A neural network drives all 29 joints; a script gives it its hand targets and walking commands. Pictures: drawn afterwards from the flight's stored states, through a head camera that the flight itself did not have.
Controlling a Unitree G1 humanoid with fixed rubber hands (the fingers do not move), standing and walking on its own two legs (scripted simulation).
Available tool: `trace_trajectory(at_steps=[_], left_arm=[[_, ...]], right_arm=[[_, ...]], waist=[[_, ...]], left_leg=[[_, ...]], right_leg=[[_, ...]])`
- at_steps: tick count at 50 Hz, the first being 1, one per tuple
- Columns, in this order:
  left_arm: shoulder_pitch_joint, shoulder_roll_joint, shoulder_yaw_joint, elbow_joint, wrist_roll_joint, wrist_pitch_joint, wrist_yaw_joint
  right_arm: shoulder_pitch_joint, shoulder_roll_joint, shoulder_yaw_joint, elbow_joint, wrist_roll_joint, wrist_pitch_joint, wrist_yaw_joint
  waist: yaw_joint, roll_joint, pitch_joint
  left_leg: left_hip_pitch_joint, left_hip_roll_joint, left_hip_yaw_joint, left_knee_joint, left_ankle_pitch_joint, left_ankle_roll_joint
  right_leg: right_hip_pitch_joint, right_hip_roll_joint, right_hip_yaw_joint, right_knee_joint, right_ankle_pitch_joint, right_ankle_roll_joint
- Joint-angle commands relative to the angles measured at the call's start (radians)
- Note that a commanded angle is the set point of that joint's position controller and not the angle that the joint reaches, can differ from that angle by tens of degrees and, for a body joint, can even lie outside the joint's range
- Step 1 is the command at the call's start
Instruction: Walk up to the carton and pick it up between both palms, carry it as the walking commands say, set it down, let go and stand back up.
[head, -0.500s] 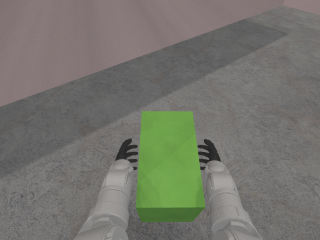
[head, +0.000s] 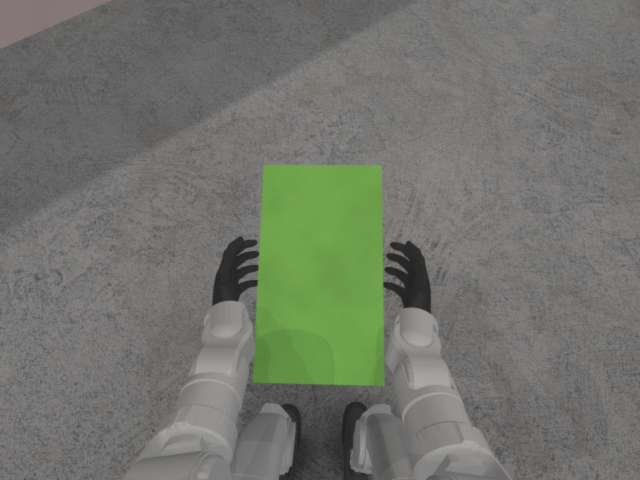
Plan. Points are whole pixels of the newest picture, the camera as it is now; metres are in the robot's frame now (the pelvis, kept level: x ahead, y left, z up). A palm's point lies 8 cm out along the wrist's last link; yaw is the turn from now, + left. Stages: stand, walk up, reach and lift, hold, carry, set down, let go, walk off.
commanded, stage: set down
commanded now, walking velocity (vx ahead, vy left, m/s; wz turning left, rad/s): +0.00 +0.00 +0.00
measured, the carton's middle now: (323, 276) +0.40 +0.01 -0.16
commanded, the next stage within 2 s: none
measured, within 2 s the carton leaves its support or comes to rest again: neither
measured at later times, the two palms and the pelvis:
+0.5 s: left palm (241, 300) +0.36 +0.14 -0.17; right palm (399, 305) +0.36 -0.11 -0.16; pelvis -0.02 +0.00 -0.05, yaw +0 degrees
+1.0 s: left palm (254, 288) +0.40 +0.13 -0.26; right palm (387, 292) +0.40 -0.11 -0.25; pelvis -0.03 +0.00 -0.13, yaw +0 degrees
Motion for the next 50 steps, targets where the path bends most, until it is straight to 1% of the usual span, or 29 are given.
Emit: trace_trajectory(at_steps=[1,2,3,6,8,9,11,12,16,17,20,22,23,24,25,27,29,30,32,36,38,40,42,43,44,46,47,48,50], left_arm=[[-0.424,-0.255,-0.342,-0.036,-0.102,-0.071,-0.066],[-0.414,-0.219,-0.345,-0.049,-0.117,-0.078,-0.050],[-0.454,-0.190,-0.369,-0.100,-0.146,-0.078,-0.041],[-0.459,-0.116,-0.364,-0.105,-0.172,-0.087,-0.009],[-0.420,-0.106,-0.375,-0.084,-0.179,-0.086,0.001],[-0.447,-0.096,-0.359,-0.088,-0.173,-0.085,0.000],[-0.448,-0.137,-0.373,-0.080,-0.190,-0.070,0.002],[-0.510,-0.126,-0.377,-0.086,-0.204,-0.067,0.001],[-0.503,-0.119,-0.352,-0.044,-0.175,-0.065,0.002],[-0.472,-0.129,-0.353,-0.059,-0.178,-0.071,0.003],[-0.548,-0.141,-0.374,-0.104,-0.191,-0.088,-0.002],[-0.448,-0.179,-0.345,-0.046,-0.174,-0.084,-0.011],[-0.503,-0.207,-0.368,-0.082,-0.184,-0.083,-0.008],[-0.476,-0.210,-0.349,-0.066,-0.175,-0.086,-0.012],[-0.536,-0.185,-0.346,-0.076,-0.201,-0.087,-0.018],[-0.541,-0.155,-0.361,-0.140,-0.207,-0.098,-0.015],[-0.584,-0.172,-0.410,-0.171,-0.226,-0.100,-0.010],[-0.560,-0.155,-0.387,-0.138,-0.224,-0.082,-0.009],[-0.591,-0.155,-0.389,-0.116,-0.236,-0.067,-0.012],[-0.605,-0.177,-0.393,-0.122,-0.235,-0.058,-0.024],[-0.650,-0.224,-0.425,-0.112,-0.244,-0.043,-0.024],[-0.732,-0.190,-0.452,-0.170,-0.254,-0.042,-0.023],[-0.738,-0.229,-0.419,-0.100,-0.236,-0.024,-0.029],[-0.753,-0.258,-0.434,-0.076,-0.241,-0.010,-0.036],[-0.789,-0.259,-0.431,-0.075,-0.238,-0.006,-0.042],[-0.820,-0.308,-0.431,-0.081,-0.237,0.012,-0.040],[-0.852,-0.333,-0.434,-0.073,-0.228,0.013,-0.040],[-0.875,-0.360,-0.457,-0.094,-0.228,0.014,-0.049],[-0.912,-0.377,-0.429,-0.030,-0.221,0.034,-0.059]], right_arm=[[-0.446,0.225,0.389,-0.016,0.016,-0.075,0.076],[-0.451,0.173,0.397,-0.033,0.037,-0.088,0.070],[-0.421,0.143,0.378,-0.013,0.035,-0.082,0.057],[-0.422,0.082,0.372,-0.013,0.087,-0.088,0.041],[-0.439,0.087,0.408,-0.040,0.125,-0.092,0.042],[-0.432,0.078,0.378,-0.028,0.112,-0.086,0.038],[-0.485,0.052,0.397,-0.052,0.136,-0.081,0.036],[-0.525,0.049,0.396,-0.064,0.129,-0.080,0.029],[-0.478,0.051,0.339,0.046,0.116,-0.066,0.035],[-0.476,0.069,0.368,0.011,0.138,-0.070,0.037],[-0.480,0.115,0.365,0.012,0.125,-0.074,0.038],[-0.472,0.148,0.393,0.001,0.136,-0.078,0.046],[-0.499,0.149,0.390,-0.022,0.133,-0.081,0.044],[-0.527,0.175,0.436,-0.075,0.146,-0.086,0.043],[-0.558,0.144,0.406,-0.087,0.126,-0.088,0.033],[-0.564,0.167,0.465,-0.116,0.160,-0.086,0.033],[-0.558,0.179,0.472,-0.116,0.166,-0.088,0.028],[-0.611,0.143,0.480,-0.130,0.189,-0.080,0.027],[-0.614,0.128,0.465,-0.125,0.161,-0.069,0.015],[-0.668,0.201,0.527,-0.167,0.190,-0.054,0.014],[-0.666,0.199,0.480,-0.087,0.166,-0.044,0.020],[-0.685,0.221,0.487,-0.083,0.183,-0.027,0.020],[-0.742,0.237,0.481,-0.056,0.176,-0.019,0.030],[-0.786,0.245,0.470,-0.063,0.170,-0.017,0.028],[-0.838,0.265,0.499,-0.122,0.192,-0.012,0.032],[-0.860,0.297,0.476,-0.050,0.196,0.004,0.047],[-0.846,0.335,0.444,0.001,0.179,0.013,0.049],[-0.900,0.380,0.495,-0.060,0.200,0.014,0.059],[-0.926,0.384,0.431,0.008,0.177,0.034,0.067]], waist=[[-0.017,-0.036,-0.461],[0.021,-0.025,-0.484],[-0.024,-0.006,-0.525],[-0.049,0.000,-0.521],[-0.014,0.012,-0.564],[-0.049,-0.010,-0.507],[-0.020,0.022,-0.561],[-0.050,-0.017,-0.563],[-0.047,0.025,-0.574],[-0.016,0.013,-0.626],[-0.065,-0.014,-0.653],[0.005,-0.014,-0.683],[-0.038,-0.023,-0.741],[0.007,-0.042,-0.752],[-0.033,-0.038,-0.759],[0.021,-0.047,-0.828],[-0.019,-0.017,-0.858],[0.024,-0.020,-0.888],[-0.020,-0.048,-0.838],[0.020,-0.058,-0.940],[-0.031,-0.029,-0.903],[-0.024,0.002,-0.967],[-0.013,-0.018,-0.908],[-0.043,-0.016,-0.891],[-0.010,-0.023,-0.946],[0.000,-0.011,-0.952],[-0.030,-0.012,-0.940],[0.002,-0.008,-1.043],[-0.033,-0.008,-0.990]], left_leg=[[0.093,-0.051,-0.096,0.038,-0.069,0.020],[0.066,-0.047,-0.083,0.046,-0.089,0.014],[0.097,-0.053,-0.098,0.061,-0.080,0.010],[0.116,-0.050,-0.105,0.082,-0.092,0.010],[0.114,-0.057,-0.103,0.088,-0.044,0.010],[0.090,-0.058,-0.104,0.099,-0.059,0.011],[0.072,-0.058,-0.098,0.105,-0.084,0.003],[0.041,-0.062,-0.099,0.131,-0.112,0.006],[0.016,-0.068,-0.098,0.153,-0.090,-0.005],[0.006,-0.059,-0.095,0.174,-0.069,-0.001],[-0.029,-0.075,-0.105,0.217,0.002,0.000],[-0.036,-0.081,-0.109,0.217,0.044,-0.005],[-0.053,-0.086,-0.113,0.250,0.062,-0.013],[-0.068,-0.091,-0.102,0.282,0.086,-0.003],[-0.108,-0.096,-0.109,0.286,0.018,0.002],[-0.127,-0.093,-0.093,0.328,0.081,-0.001],[-0.107,-0.100,-0.098,0.351,0.132,0.000],[-0.148,-0.093,-0.085,0.367,0.093,-0.004],[-0.192,-0.098,-0.086,0.383,0.041,-0.005],[-0.248,-0.108,-0.065,0.447,0.055,0.002],[-0.271,-0.109,-0.083,0.461,0.039,-0.009],[-0.269,-0.107,-0.070,0.490,0.052,-0.013],[-0.337,-0.106,-0.063,0.518,0.011,-0.015],[-0.368,-0.106,-0.070,0.523,-0.059,-0.012],[-0.365,-0.103,-0.063,0.547,-0.027,-0.010],[-0.341,-0.108,-0.067,0.543,-0.061,-0.011],[-0.347,-0.106,-0.072,0.550,-0.071,-0.010],[-0.336,-0.107,-0.068,0.586,-0.006,-0.011],[-0.404,-0.107,-0.075,0.605,-0.065,-0.015]], right_leg=[[0.239,0.104,0.174,0.021,-0.073,0.007],[0.239,0.102,0.168,0.039,-0.089,0.001],[0.224,0.105,0.161,0.055,-0.080,0.001],[0.150,0.108,0.138,0.080,-0.097,0.006],[0.153,0.101,0.146,0.092,-0.056,0.013],[0.145,0.104,0.146,0.094,-0.053,0.012],[0.138,0.100,0.151,0.121,-0.083,0.009],[0.133,0.106,0.141,0.131,-0.112,0.014],[0.030,0.115,0.137,0.172,-0.098,0.019],[0.035,0.112,0.143,0.187,-0.078,0.023],[-0.002,0.122,0.149,0.211,-0.006,0.037],[-0.028,0.123,0.158,0.238,0.022,0.037],[-0.043,0.131,0.148,0.270,0.046,0.038],[-0.008,0.131,0.171,0.260,0.073,0.042],[-0.020,0.132,0.169,0.277,0.023,0.043],[0.006,0.137,0.180,0.311,0.086,0.049],[-0.006,0.140,0.184,0.334,0.144,0.040],[-0.030,0.140,0.185,0.355,0.082,0.047],[-0.070,0.134,0.169,0.369,0.055,0.049],[-0.023,0.149,0.186,0.407,0.090,0.056],[-0.139,0.151,0.172,0.450,0.057,0.051],[-0.162,0.156,0.170,0.482,0.069,0.055],[-0.216,0.161,0.173,0.498,0.016,0.054],[-0.215,0.161,0.162,0.500,-0.031,0.055],[-0.210,0.159,0.175,0.522,-0.006,0.053],[-0.254,0.160,0.151,0.548,-0.068,0.051],[-0.288,0.163,0.146,0.556,-0.079,0.049],[-0.265,0.167,0.162,0.579,-0.016,0.049],[-0.327,0.170,0.146,0.613,-0.068,0.055]])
